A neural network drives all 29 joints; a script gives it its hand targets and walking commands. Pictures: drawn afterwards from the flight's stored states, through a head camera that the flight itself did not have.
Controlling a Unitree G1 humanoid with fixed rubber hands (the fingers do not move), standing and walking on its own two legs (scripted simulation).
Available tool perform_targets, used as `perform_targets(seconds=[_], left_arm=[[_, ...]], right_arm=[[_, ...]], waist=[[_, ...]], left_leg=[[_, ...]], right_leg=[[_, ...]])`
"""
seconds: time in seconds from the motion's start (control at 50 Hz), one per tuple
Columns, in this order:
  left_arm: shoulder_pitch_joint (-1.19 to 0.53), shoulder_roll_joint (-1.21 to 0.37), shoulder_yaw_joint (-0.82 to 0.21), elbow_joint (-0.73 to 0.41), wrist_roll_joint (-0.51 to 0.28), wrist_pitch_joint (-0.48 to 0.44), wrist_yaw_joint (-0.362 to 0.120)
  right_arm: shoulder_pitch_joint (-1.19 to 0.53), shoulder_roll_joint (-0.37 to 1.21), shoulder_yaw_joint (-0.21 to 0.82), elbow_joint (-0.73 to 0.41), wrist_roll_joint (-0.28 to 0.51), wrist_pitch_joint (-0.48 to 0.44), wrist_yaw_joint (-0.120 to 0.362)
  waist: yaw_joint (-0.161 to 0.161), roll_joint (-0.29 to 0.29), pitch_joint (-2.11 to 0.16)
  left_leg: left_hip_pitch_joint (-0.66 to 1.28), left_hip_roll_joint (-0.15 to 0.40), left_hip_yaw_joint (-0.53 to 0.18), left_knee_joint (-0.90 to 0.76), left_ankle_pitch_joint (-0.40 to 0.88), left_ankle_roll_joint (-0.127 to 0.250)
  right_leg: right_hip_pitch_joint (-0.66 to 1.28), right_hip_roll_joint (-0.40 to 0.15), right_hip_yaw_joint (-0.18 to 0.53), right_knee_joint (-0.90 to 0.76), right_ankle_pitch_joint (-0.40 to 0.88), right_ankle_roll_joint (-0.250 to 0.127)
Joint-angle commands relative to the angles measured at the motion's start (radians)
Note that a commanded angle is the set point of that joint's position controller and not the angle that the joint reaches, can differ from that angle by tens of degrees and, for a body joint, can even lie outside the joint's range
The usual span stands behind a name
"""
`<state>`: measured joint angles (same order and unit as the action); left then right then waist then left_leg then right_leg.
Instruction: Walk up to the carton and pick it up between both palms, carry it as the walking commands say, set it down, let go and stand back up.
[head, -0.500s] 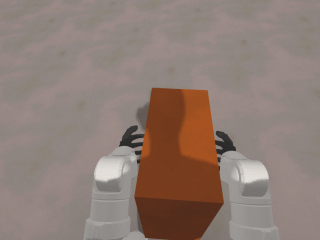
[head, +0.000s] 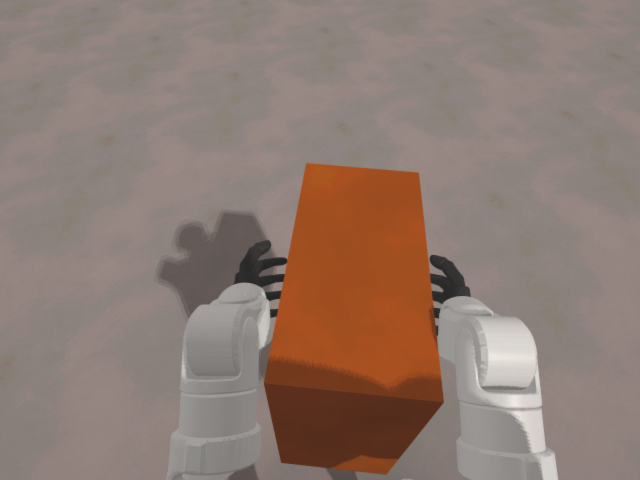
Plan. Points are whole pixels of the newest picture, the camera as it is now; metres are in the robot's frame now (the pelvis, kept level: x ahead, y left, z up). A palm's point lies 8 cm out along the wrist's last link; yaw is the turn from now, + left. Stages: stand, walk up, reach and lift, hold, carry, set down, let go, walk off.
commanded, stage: carry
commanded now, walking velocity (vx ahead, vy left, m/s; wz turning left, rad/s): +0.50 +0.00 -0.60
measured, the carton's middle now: (347, 323) +0.32 +0.00 +0.01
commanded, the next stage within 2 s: none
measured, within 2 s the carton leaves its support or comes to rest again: neither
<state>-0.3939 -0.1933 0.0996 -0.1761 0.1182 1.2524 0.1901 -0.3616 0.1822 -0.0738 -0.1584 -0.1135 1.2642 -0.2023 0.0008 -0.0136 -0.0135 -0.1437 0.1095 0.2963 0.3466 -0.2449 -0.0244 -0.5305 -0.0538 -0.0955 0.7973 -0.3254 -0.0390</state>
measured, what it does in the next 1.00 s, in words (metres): walks ahead: right foot, then left foot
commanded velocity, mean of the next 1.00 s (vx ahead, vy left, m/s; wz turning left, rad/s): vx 0.01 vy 0.00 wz -0.01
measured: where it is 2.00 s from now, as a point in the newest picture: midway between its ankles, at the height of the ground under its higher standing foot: outside the picture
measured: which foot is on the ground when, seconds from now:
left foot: down 0.00-0.16, up 0.18-0.52, down 0.54-1.00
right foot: up 0.00-0.12, down 0.14-1.00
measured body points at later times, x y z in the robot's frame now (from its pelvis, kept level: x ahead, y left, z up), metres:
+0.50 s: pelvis +0.22 -0.05 +0.00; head +0.29 -0.07 +0.44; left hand +0.56 +0.02 +0.07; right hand +0.53 -0.21 +0.06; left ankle +0.29 +0.05 -0.73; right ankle +0.21 -0.11 -0.75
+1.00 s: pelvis +0.29 -0.06 -0.01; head +0.29 -0.06 +0.44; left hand +0.62 +0.00 +0.08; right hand +0.57 -0.23 +0.06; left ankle +0.30 +0.05 -0.74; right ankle +0.21 -0.11 -0.74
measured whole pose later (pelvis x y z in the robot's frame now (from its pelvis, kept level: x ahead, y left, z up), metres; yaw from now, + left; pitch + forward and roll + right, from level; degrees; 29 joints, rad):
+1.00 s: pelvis +0.29 -0.06 -0.01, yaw -8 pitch +3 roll +1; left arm -0.41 -0.20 0.09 -0.09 0.14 1.24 0.18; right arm -0.36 0.18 -0.11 -0.11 -0.11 1.27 -0.20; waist 0.00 -0.02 -0.08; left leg -0.31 0.05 0.17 0.55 -0.29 0.00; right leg -0.20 0.05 -0.08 0.54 -0.38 -0.07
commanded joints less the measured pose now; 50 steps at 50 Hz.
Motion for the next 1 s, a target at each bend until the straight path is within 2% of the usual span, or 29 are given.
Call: perform_targets(seconds=[0.0,0.02,0.06,0.08,0.1,0.12,0.14,0.16,0.18,0.2,0.22,0.24,0.26,0.32,0.38,0.42,0.46,0.48,0.5,0.52,0.54,0.56,0.58,0.6,0.64,0.68,0.72,0.82,0.98], left_arm=[[-0.424,-1.061,-0.651,-0.042,-0.423,-0.021,-0.260],[-0.417,-1.050,-0.651,-0.044,-0.418,-0.020,-0.259],[-0.394,-1.034,-0.646,-0.024,-0.404,-0.018,-0.261],[-0.383,-1.033,-0.642,-0.014,-0.396,-0.018,-0.262],[-0.367,-1.036,-0.637,0.000,-0.390,-0.020,-0.263],[-0.345,-1.034,-0.631,0.010,-0.386,-0.021,-0.264],[-0.330,-1.021,-0.624,0.025,-0.373,-0.021,-0.265],[-0.296,-1.033,-0.603,0.048,-0.355,-0.024,-0.264],[-0.312,-1.054,-0.610,0.025,-0.365,-0.029,-0.266],[-0.321,-1.075,-0.612,0.019,-0.371,-0.040,-0.268],[-0.361,-1.091,-0.612,-0.012,-0.384,-0.052,-0.268],[-0.395,-1.101,-0.614,-0.041,-0.403,-0.061,-0.265],[-0.405,-1.105,-0.620,-0.062,-0.410,-0.068,-0.264],[-0.393,-1.081,-0.652,-0.110,-0.424,-0.074,-0.264],[-0.356,-1.054,-0.664,-0.126,-0.426,-0.066,-0.267],[-0.340,-1.039,-0.668,-0.126,-0.422,-0.057,-0.268],[-0.330,-1.034,-0.669,-0.109,-0.413,-0.048,-0.268],[-0.330,-1.035,-0.669,-0.094,-0.408,-0.043,-0.267],[-0.327,-1.038,-0.667,-0.076,-0.402,-0.039,-0.265],[-0.319,-1.039,-0.662,-0.058,-0.391,-0.035,-0.262],[-0.336,-1.043,-0.665,-0.059,-0.392,-0.027,-0.262],[-0.361,-1.038,-0.666,-0.040,-0.396,-0.022,-0.267],[-0.381,-1.048,-0.676,-0.021,-0.404,-0.020,-0.270],[-0.415,-1.060,-0.684,-0.021,-0.418,-0.022,-0.273],[-0.446,-1.081,-0.674,0.006,-0.428,-0.025,-0.278],[-0.461,-1.092,-0.659,0.016,-0.428,-0.028,-0.278],[-0.456,-1.097,-0.643,0.030,-0.418,-0.025,-0.276],[-0.444,-1.095,-0.624,0.057,-0.400,-0.020,-0.271],[-0.441,-1.093,-0.619,0.052,-0.389,-0.023,-0.264]], right_arm=[[-0.525,1.042,0.593,-0.154,0.420,-0.058,0.261],[-0.518,1.032,0.597,-0.152,0.421,-0.055,0.263],[-0.499,1.011,0.604,-0.138,0.418,-0.048,0.266],[-0.499,1.001,0.608,-0.135,0.421,-0.045,0.267],[-0.505,0.992,0.613,-0.137,0.426,-0.043,0.268],[-0.527,0.984,0.612,-0.135,0.431,-0.041,0.268],[-0.542,0.989,0.623,-0.131,0.433,-0.035,0.270],[-0.543,1.006,0.640,-0.122,0.443,-0.029,0.270],[-0.531,1.031,0.638,-0.113,0.446,-0.037,0.272],[-0.556,1.051,0.651,-0.131,0.457,-0.046,0.275],[-0.595,1.076,0.661,-0.161,0.473,-0.056,0.276],[-0.625,1.095,0.668,-0.185,0.487,-0.067,0.275],[-0.621,1.107,0.670,-0.194,0.489,-0.075,0.270],[-0.562,1.098,0.672,-0.217,0.476,-0.091,0.249],[-0.513,1.073,0.674,-0.229,0.455,-0.090,0.236],[-0.502,1.054,0.673,-0.228,0.447,-0.082,0.235],[-0.498,1.043,0.669,-0.213,0.442,-0.070,0.240],[-0.493,1.043,0.667,-0.199,0.440,-0.063,0.244],[-0.492,1.045,0.665,-0.184,0.436,-0.057,0.248],[-0.500,1.034,0.657,-0.172,0.435,-0.051,0.254],[-0.480,1.022,0.633,-0.142,0.426,-0.050,0.260],[-0.451,1.022,0.610,-0.089,0.420,-0.048,0.266],[-0.451,1.025,0.597,-0.064,0.413,-0.048,0.270],[-0.476,1.032,0.590,-0.061,0.412,-0.049,0.271],[-0.520,1.044,0.580,-0.054,0.409,-0.051,0.271],[-0.557,1.059,0.581,-0.062,0.416,-0.051,0.267],[-0.574,1.068,0.587,-0.066,0.419,-0.047,0.265],[-0.586,1.070,0.595,-0.061,0.427,-0.043,0.268],[-0.603,1.072,0.609,-0.084,0.440,-0.045,0.270]], waist=[[-0.021,0.183,-0.318],[-0.022,0.189,-0.305],[-0.021,0.197,-0.291],[-0.012,0.192,-0.307],[0.004,0.152,-0.344],[0.030,0.089,-0.380],[0.033,-0.142,-0.449],[0.024,-0.226,-0.518],[0.018,-0.146,-0.543],[0.018,-0.102,-0.528],[0.015,-0.059,-0.508],[0.013,-0.051,-0.499],[0.012,-0.048,-0.512],[0.014,-0.068,-0.555],[0.016,-0.108,-0.552],[0.021,-0.117,-0.535],[0.022,-0.115,-0.509],[0.015,-0.104,-0.498],[0.008,-0.088,-0.499],[0.010,-0.041,-0.512],[0.007,0.060,-0.538],[0.004,0.135,-0.531],[0.007,0.168,-0.509],[0.009,0.148,-0.492],[0.007,0.075,-0.459],[0.003,-0.009,-0.446],[0.003,-0.042,-0.443],[0.007,-0.019,-0.445],[0.007,-0.023,-0.448]], left_leg=[[0.262,0.222,-0.086,-0.077,0.378,0.078],[0.254,0.216,-0.060,-0.059,0.422,0.065],[0.255,0.202,-0.020,0.041,0.675,0.035],[0.246,0.185,0.008,0.126,0.761,0.008],[0.194,0.140,0.040,0.259,0.736,-0.031],[0.052,0.093,0.040,0.410,0.538,-0.069],[-0.222,0.011,-0.010,0.678,-0.083,-0.101],[-0.417,-0.065,-0.140,0.826,-0.317,-0.089],[-0.459,-0.038,-0.230,0.906,-0.354,-0.066],[-0.467,-0.023,-0.261,0.876,-0.323,-0.051],[-0.459,0.003,-0.281,0.786,-0.274,-0.048],[-0.428,0.015,-0.286,0.683,-0.233,-0.046],[-0.389,-0.001,-0.269,0.617,-0.198,-0.042],[-0.323,-0.044,-0.237,0.484,-0.146,-0.027],[-0.274,-0.067,-0.201,0.370,-0.040,-0.017],[-0.239,-0.080,-0.178,0.288,0.005,-0.015],[-0.188,-0.089,-0.151,0.163,0.066,-0.013],[-0.128,-0.085,-0.136,0.065,0.152,-0.010],[-0.011,-0.046,-0.146,-0.008,0.307,0.001],[0.130,0.052,-0.228,0.031,0.568,0.032],[0.280,0.185,-0.339,0.147,0.922,0.113],[0.302,0.238,-0.369,0.165,1.009,0.162],[0.277,0.236,-0.360,0.148,0.971,0.151],[0.241,0.208,-0.330,0.144,0.890,0.126],[0.134,0.130,-0.264,0.159,0.690,0.071],[0.055,0.085,-0.233,0.177,0.486,0.042],[0.021,0.073,-0.229,0.185,0.403,0.035],[0.022,0.076,-0.227,0.211,0.459,0.038],[-0.010,0.060,-0.215,0.231,0.404,0.042]], right_leg=[[0.012,0.013,-0.061,-0.125,0.133,-0.005],[0.038,0.028,-0.078,-0.153,0.153,-0.010],[0.105,0.072,-0.104,-0.225,0.193,-0.024],[0.184,0.098,-0.120,-0.299,0.244,-0.038],[0.331,0.129,-0.143,-0.390,0.318,-0.056],[0.517,0.091,-0.098,-0.453,0.422,-0.070],[0.760,-0.198,0.264,-0.437,0.792,-0.145],[0.899,-0.297,0.456,-0.420,0.996,-0.274],[0.899,-0.302,0.370,-0.394,1.105,-0.279],[0.856,-0.284,0.294,-0.395,1.135,-0.262],[0.799,-0.267,0.245,-0.410,1.106,-0.231],[0.753,-0.242,0.214,-0.422,1.052,-0.208],[0.737,-0.227,0.188,-0.428,1.058,-0.197],[0.733,-0.221,0.148,-0.414,1.120,-0.186],[0.710,-0.189,0.095,-0.370,1.153,-0.153],[0.689,-0.166,0.078,-0.331,1.141,-0.138],[0.659,-0.138,0.065,-0.281,1.077,-0.118],[0.625,-0.117,0.053,-0.247,1.019,-0.096],[0.541,-0.107,0.053,-0.223,0.892,-0.064],[0.413,-0.090,0.076,-0.211,0.643,-0.030],[0.272,-0.072,0.092,-0.204,0.355,0.017],[0.240,-0.043,0.088,-0.224,0.152,0.037],[0.243,-0.041,0.083,-0.262,0.055,0.039],[0.275,-0.054,0.087,-0.298,0.099,0.044],[0.373,-0.090,0.112,-0.315,0.380,0.050],[0.436,-0.124,0.133,-0.301,0.684,0.036],[0.467,-0.138,0.136,-0.287,0.808,0.026],[0.465,-0.126,0.130,-0.270,0.802,0.029],[0.479,-0.127,0.140,-0.254,0.866,0.015]])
